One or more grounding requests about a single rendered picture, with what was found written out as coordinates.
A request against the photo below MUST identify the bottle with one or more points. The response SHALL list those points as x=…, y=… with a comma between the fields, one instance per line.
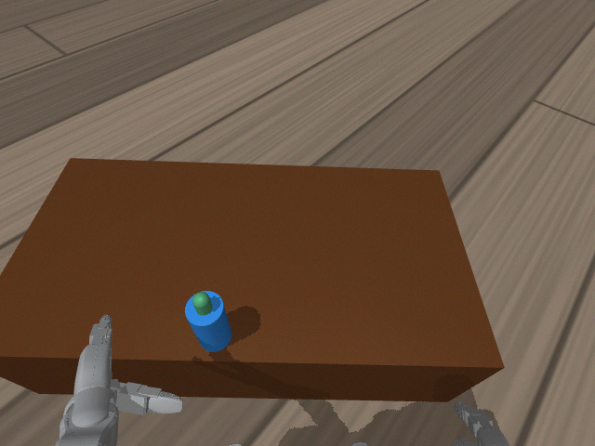
x=207, y=316

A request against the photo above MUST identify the right robot hand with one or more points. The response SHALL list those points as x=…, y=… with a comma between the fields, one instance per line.
x=481, y=427

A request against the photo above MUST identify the left robot hand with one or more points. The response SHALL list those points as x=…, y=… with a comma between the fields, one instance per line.
x=95, y=370

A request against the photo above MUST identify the left robot arm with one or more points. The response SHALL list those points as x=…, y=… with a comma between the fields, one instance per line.
x=90, y=419

